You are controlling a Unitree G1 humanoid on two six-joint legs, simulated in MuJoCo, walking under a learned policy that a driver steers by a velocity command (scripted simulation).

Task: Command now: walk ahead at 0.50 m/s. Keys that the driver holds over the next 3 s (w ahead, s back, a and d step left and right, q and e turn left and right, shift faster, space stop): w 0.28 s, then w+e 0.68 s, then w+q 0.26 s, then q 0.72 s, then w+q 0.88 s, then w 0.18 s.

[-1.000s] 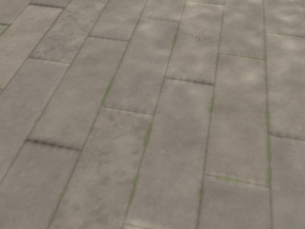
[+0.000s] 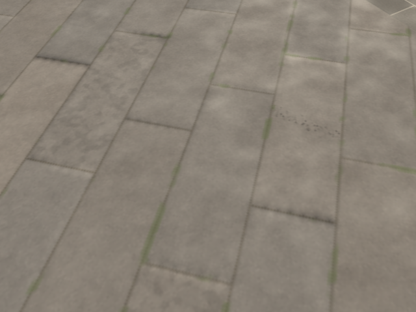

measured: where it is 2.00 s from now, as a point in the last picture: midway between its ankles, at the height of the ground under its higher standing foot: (261, 190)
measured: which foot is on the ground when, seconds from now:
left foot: up 0.00-0.44, down 0.46-1.00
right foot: down 0.00-0.46, up 0.48-0.98, down 1.00-1.00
